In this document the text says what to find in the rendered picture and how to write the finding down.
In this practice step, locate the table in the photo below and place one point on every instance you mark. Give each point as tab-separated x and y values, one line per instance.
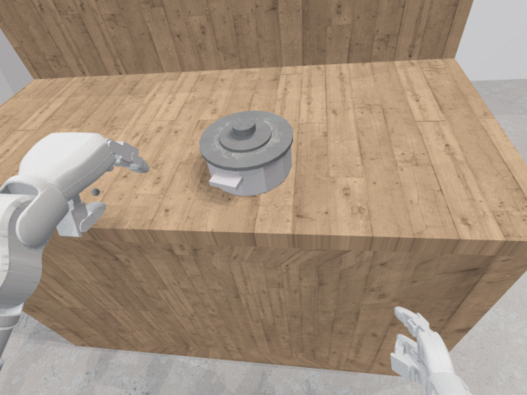
404	189

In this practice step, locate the left robot hand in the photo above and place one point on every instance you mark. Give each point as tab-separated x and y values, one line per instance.
72	161

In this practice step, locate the lid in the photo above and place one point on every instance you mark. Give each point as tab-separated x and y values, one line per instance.
221	148

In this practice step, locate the knob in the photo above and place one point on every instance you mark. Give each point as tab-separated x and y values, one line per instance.
244	127

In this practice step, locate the pot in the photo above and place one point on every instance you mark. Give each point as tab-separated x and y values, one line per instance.
251	182

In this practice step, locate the left robot forearm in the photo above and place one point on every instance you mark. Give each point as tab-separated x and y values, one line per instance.
30	210

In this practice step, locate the right robot hand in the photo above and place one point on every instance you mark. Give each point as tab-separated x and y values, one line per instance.
418	360

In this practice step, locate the right robot forearm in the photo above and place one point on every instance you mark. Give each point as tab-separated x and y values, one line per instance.
443	383

